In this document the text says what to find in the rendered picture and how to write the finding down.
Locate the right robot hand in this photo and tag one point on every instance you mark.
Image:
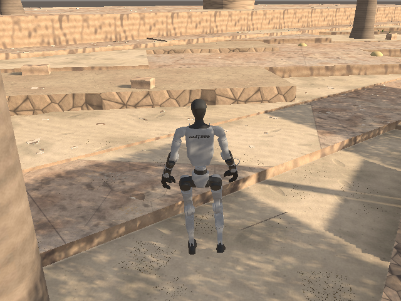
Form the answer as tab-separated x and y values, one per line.
229	173

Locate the left robot hand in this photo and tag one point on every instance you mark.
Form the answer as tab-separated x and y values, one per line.
170	179

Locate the left robot upper arm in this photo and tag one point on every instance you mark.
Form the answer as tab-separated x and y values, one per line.
180	132

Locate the robot left forearm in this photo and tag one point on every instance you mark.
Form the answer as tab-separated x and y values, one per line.
168	167

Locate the humanoid robot torso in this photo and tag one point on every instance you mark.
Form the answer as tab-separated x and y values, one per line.
200	150

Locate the robot right forearm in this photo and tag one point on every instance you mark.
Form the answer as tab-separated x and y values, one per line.
231	164

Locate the right robot thigh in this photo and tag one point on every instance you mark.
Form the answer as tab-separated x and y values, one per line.
215	182

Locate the right robot upper arm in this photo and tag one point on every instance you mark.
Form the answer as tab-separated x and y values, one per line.
219	131

